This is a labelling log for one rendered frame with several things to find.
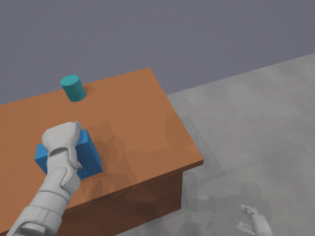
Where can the robot left hand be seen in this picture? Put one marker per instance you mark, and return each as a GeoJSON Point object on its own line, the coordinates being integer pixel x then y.
{"type": "Point", "coordinates": [64, 134]}

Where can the robot right hand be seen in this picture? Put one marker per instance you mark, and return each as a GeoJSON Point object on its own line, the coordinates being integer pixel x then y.
{"type": "Point", "coordinates": [259, 223]}

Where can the sponge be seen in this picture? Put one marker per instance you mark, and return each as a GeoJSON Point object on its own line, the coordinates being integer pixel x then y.
{"type": "Point", "coordinates": [86, 154]}

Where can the left robot forearm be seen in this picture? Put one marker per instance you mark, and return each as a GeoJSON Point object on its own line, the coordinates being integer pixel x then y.
{"type": "Point", "coordinates": [43, 216]}

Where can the table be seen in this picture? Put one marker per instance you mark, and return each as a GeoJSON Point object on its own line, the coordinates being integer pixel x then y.
{"type": "Point", "coordinates": [143, 146]}

